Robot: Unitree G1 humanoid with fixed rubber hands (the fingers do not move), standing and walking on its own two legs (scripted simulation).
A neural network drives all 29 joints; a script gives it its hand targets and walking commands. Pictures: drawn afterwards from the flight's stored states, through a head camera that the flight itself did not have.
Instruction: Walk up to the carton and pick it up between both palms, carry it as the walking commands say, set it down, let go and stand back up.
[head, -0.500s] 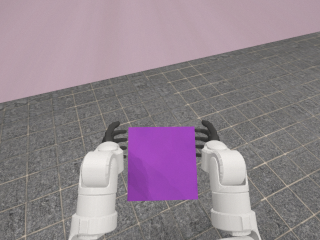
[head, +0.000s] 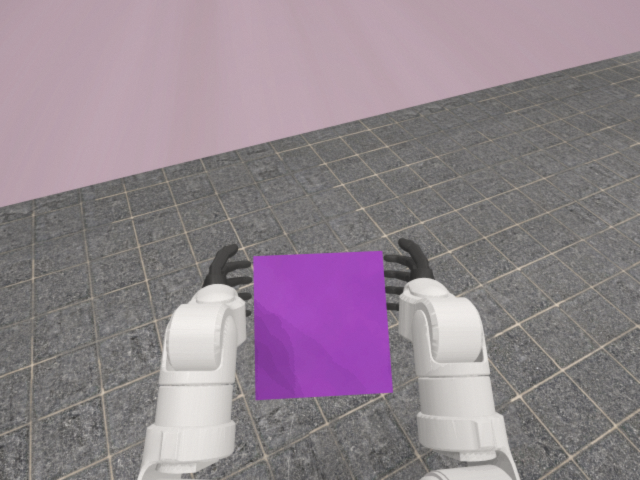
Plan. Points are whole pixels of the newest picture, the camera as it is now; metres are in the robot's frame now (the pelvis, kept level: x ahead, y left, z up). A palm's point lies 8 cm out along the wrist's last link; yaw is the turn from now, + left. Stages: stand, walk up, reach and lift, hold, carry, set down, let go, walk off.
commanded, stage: carry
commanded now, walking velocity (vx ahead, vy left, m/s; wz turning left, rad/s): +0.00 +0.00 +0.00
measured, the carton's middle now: (319, 320) +0.34 +0.00 -0.02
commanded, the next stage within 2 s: hold in 0.80 s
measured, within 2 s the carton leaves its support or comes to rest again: neither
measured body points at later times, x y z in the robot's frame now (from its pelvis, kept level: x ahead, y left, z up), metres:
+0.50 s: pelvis +0.03 -0.01 +0.00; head +0.02 -0.01 +0.45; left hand +0.34 +0.12 +0.06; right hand +0.35 -0.13 +0.06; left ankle +0.09 +0.13 -0.73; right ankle +0.02 -0.11 -0.73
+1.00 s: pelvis +0.03 -0.01 +0.01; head +0.00 +0.00 +0.46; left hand +0.31 +0.11 +0.02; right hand +0.30 -0.14 +0.03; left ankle +0.09 +0.16 -0.73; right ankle +0.02 -0.12 -0.73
